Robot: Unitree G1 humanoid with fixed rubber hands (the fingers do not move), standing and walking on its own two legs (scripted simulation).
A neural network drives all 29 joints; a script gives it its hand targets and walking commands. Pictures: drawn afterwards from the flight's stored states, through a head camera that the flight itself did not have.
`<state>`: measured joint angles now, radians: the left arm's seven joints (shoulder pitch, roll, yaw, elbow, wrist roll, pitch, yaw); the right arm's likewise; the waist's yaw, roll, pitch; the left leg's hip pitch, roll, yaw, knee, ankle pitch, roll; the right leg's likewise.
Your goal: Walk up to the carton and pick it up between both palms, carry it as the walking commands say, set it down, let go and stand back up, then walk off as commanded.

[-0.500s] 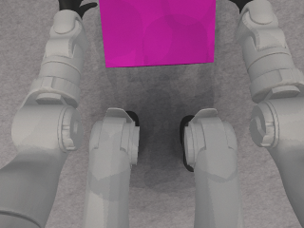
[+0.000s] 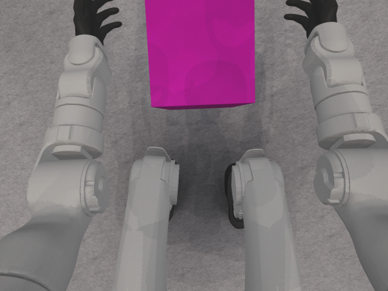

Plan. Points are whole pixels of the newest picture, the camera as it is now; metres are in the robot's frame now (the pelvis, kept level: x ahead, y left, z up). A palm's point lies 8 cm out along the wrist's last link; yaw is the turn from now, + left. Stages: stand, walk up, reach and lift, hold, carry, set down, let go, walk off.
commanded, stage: set down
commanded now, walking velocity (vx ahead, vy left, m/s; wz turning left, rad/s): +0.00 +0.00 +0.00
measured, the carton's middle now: (199, 49) +0.54 +0.02 -0.29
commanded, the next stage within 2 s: let go in 0.82 s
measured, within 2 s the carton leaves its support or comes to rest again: neither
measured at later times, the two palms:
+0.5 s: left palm out of the picture +0.51 +0.21 +0.03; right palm out of the picture +0.54 -0.18 +0.04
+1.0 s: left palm out of the picture +0.50 +0.20 +0.12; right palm out of the picture +0.52 -0.19 +0.13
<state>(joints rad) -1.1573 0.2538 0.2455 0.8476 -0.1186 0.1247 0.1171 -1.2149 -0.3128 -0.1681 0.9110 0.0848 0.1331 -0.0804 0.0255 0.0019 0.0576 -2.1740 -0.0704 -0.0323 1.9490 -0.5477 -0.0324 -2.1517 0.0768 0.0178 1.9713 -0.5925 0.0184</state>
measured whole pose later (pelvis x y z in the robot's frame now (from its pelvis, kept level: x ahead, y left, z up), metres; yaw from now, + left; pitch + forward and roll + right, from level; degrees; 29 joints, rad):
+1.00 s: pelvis +0.05 +0.01 +0.24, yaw +0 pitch +44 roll -1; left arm -0.91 0.12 0.35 0.77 0.10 0.10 0.03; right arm -0.97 -0.24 -0.34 0.87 -0.10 0.09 0.04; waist 0.03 0.00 -0.08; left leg -1.44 -0.05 -0.06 0.95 -0.27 -0.01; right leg -1.42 0.05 0.05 0.95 -0.30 0.02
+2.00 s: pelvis +0.11 +0.00 +0.34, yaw +0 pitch -5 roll +0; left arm 0.22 0.21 0.03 0.41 0.01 0.14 -0.08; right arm 0.21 -0.21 -0.05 0.42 -0.01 0.14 0.07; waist 0.00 0.00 0.13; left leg -0.08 -0.03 -0.05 0.43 -0.26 0.01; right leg -0.06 0.03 0.07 0.43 -0.28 -0.01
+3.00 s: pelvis +0.12 +0.01 +0.34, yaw -1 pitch -2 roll +0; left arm 0.17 0.36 0.02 0.88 0.03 0.00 0.02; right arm 0.16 -0.36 -0.01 0.91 -0.03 0.00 -0.02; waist 0.00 -0.01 0.01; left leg -0.12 -0.03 -0.04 0.41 -0.25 0.02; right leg -0.10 0.02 0.06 0.40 -0.26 0.00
